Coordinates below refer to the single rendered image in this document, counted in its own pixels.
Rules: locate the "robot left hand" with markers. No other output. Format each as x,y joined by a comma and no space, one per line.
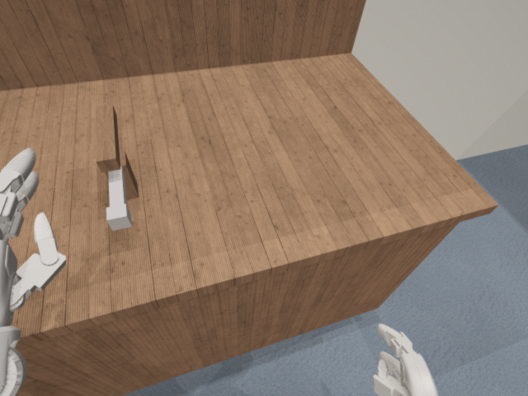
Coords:
17,185

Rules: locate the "counter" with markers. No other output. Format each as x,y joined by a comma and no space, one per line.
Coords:
275,186

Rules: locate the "left robot forearm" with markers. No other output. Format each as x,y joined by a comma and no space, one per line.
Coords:
12,362

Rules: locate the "tap lever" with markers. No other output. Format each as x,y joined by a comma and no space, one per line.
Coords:
117,215

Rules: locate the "robot right hand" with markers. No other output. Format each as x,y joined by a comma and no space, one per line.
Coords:
410,377

